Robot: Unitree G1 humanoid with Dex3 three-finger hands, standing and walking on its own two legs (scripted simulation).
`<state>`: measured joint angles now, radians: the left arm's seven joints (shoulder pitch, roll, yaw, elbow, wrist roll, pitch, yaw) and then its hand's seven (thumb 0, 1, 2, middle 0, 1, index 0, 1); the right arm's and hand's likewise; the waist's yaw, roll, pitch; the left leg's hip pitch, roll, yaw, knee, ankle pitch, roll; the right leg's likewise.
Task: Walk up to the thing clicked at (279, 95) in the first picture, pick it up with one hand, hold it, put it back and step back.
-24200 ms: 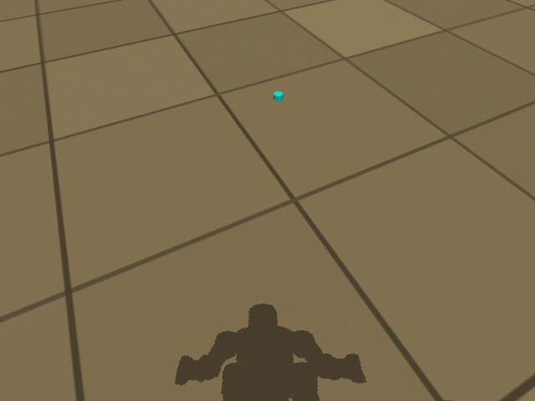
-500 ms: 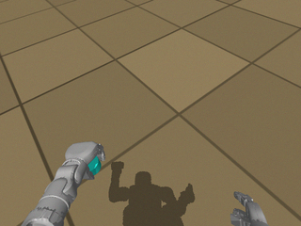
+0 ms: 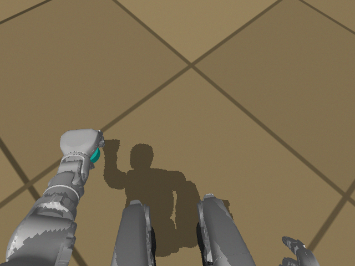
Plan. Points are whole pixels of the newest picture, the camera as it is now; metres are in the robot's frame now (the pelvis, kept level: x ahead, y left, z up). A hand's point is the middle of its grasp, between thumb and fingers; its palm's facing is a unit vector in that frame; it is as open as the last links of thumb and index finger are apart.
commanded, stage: crouch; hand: left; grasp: from above
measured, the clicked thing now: (87, 152) +0.41 +0.23 -0.15
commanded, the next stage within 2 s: lower in 1.30 s
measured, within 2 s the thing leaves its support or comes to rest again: neither
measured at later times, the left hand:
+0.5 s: hand (106, 167) +0.41 +0.22 -0.32, palm faces -0.44 -0.01 -0.90, open 7.7 cm
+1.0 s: hand (111, 169) +0.42 +0.22 -0.40, palm faces -0.46 -0.02 -0.89, open 7.7 cm
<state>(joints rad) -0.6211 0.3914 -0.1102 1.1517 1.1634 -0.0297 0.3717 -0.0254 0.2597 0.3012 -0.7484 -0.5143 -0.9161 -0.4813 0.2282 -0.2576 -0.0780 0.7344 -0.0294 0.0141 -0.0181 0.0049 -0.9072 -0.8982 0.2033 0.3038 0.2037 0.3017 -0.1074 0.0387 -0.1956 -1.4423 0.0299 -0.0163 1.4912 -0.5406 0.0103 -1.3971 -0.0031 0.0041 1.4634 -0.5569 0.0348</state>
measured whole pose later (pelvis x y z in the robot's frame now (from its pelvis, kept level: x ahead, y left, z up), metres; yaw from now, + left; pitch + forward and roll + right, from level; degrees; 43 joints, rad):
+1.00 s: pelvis -0.03 -0.01 -0.24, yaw -4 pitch +35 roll -6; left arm -0.90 0.59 0.04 1.42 1.24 -0.16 0.42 -0.01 0.25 0.37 -0.71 -0.54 -0.88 -0.53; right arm 0.14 -0.25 -0.01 0.79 -0.14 -0.06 0.11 0.00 -0.91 -0.90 0.21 0.30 0.21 0.30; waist -0.19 0.00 -0.11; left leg -2.25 0.03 -0.11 2.28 -0.66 -0.01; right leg -2.17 0.03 -0.05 2.23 -0.68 0.03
